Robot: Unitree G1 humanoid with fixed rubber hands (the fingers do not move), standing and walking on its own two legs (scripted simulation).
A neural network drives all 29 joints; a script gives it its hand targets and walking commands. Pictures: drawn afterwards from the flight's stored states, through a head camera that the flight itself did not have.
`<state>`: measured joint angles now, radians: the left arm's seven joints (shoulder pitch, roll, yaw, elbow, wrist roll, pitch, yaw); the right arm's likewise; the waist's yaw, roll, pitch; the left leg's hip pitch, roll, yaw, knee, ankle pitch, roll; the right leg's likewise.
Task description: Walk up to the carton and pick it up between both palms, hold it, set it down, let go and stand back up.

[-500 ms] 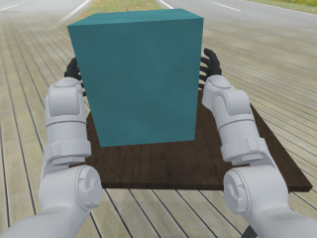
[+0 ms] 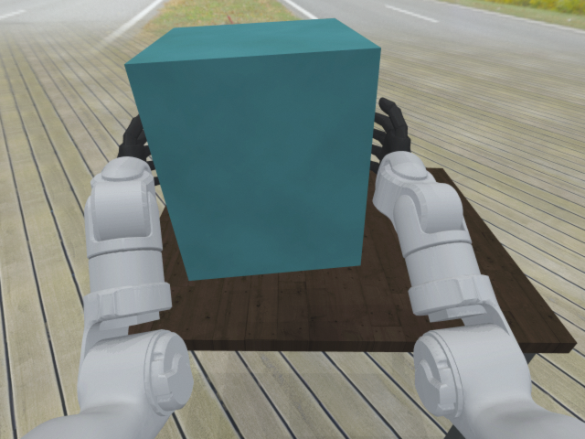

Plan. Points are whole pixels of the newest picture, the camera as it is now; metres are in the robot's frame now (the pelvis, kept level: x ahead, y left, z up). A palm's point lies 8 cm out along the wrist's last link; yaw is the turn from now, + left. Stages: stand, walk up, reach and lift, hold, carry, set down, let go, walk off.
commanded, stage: hold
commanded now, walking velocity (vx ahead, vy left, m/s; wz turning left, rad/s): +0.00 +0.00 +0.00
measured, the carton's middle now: (264, 143) +0.44 +0.02 +0.27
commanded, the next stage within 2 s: set down in 0.72 s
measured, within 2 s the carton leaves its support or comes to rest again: neither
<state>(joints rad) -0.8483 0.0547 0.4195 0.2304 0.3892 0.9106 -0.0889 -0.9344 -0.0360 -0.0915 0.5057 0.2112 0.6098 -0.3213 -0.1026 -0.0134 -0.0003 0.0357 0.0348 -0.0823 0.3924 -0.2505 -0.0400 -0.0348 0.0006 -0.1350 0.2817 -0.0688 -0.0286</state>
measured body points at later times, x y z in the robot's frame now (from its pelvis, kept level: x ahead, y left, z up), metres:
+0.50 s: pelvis +0.00 +0.00 +0.00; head -0.08 +0.01 +0.44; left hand +0.39 +0.17 +0.29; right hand +0.37 -0.15 +0.30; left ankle -0.01 +0.14 -0.74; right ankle +0.07 -0.10 -0.74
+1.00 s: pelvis +0.00 -0.01 +0.00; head -0.08 +0.01 +0.44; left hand +0.39 +0.17 +0.29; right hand +0.38 -0.15 +0.31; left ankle -0.01 +0.14 -0.74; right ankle +0.07 -0.10 -0.74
